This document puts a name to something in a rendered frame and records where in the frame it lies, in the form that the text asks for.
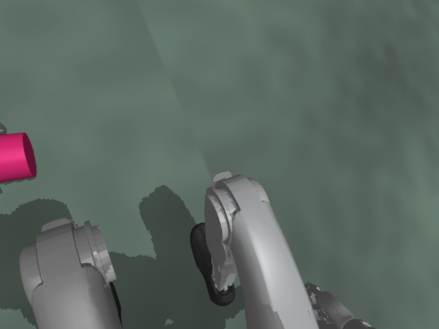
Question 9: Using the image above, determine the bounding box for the right robot hand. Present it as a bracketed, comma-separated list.
[304, 282, 356, 329]

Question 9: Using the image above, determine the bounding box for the left robot foot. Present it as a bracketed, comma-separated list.
[110, 282, 123, 327]

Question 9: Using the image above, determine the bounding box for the right robot foot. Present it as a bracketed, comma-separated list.
[190, 223, 235, 306]

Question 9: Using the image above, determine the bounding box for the can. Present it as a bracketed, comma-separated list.
[0, 132, 36, 182]

